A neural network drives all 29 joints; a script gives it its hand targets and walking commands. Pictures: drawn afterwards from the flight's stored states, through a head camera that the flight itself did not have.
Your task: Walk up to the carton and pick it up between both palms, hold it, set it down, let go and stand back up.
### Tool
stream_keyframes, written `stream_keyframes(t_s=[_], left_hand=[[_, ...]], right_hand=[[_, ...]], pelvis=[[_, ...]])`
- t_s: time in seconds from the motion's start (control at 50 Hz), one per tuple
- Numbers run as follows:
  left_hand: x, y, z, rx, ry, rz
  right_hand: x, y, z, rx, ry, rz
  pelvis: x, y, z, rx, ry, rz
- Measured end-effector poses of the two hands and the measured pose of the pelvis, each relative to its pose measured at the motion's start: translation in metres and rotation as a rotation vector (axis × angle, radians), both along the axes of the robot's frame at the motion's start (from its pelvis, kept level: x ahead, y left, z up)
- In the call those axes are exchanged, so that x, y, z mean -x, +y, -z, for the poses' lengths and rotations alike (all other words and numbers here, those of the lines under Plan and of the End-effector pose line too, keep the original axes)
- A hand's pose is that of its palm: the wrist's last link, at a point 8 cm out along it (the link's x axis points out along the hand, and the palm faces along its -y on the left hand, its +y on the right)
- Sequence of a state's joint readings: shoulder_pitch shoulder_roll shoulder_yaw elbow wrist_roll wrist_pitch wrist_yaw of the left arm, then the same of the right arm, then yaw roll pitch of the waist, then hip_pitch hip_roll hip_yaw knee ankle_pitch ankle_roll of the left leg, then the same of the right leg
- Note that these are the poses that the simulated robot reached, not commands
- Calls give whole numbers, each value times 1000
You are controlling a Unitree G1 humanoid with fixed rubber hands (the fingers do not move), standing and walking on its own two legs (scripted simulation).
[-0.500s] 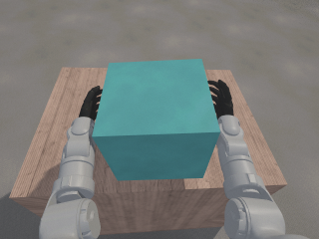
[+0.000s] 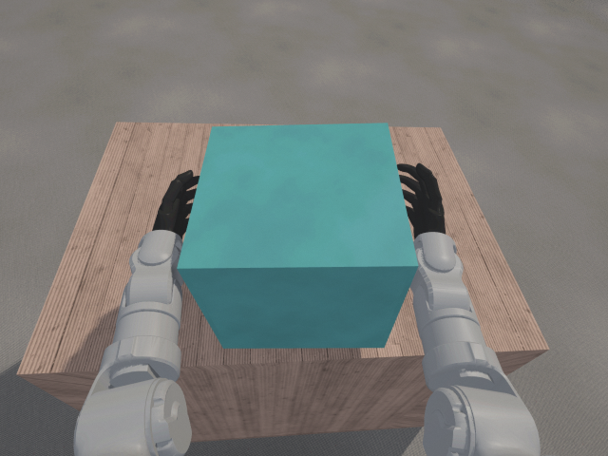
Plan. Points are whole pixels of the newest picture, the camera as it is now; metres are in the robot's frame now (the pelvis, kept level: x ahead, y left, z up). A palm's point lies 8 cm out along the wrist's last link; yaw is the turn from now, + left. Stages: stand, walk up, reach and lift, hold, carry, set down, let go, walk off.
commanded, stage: set down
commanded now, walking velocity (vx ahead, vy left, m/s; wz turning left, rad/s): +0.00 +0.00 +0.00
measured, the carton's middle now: (301, 241) +0.40 -0.02 +0.03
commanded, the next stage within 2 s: none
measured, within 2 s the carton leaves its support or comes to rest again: rests again in 1.50 s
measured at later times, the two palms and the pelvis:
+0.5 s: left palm (175, 232) +0.40 +0.16 +0.06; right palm (424, 231) +0.37 -0.18 +0.08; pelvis +0.00 +0.00 +0.00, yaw +0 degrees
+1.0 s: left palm (178, 235) +0.40 +0.16 +0.05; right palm (424, 233) +0.37 -0.19 +0.08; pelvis +0.01 +0.00 +0.00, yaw +0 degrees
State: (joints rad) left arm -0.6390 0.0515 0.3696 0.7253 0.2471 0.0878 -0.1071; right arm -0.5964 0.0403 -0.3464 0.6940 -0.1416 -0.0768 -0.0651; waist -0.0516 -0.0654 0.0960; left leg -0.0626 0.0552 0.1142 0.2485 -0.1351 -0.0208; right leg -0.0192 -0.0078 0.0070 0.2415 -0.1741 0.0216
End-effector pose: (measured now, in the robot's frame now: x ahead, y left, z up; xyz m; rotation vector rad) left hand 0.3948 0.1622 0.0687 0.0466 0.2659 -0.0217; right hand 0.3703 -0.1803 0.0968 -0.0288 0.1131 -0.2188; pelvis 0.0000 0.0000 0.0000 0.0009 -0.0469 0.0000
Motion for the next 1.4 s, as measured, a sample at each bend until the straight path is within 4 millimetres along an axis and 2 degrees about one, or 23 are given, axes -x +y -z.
stream_keyframes(t_s=[0.26,0.72,1.22,1.3,1.4], left_hand=[[-4,-1,15,1,10,5],[0,0,14,25,-28,0],[-4,-5,24,53,-56,-14],[0,-4,32,49,-26,-35],[8,9,53,-45,53,-59]], right_hand=[[-3,-1,14,14,13,2],[2,-1,12,23,-15,0],[-1,-6,26,27,14,1],[1,-6,33,70,39,-20],[2,1,56,91,121,-82]], pelvis=[[-3,0,0,0,35,0],[-2,0,0,0,46,1],[-6,-1,0,-1,76,1],[-5,0,0,-1,88,1],[-2,3,2,1,135,2]])
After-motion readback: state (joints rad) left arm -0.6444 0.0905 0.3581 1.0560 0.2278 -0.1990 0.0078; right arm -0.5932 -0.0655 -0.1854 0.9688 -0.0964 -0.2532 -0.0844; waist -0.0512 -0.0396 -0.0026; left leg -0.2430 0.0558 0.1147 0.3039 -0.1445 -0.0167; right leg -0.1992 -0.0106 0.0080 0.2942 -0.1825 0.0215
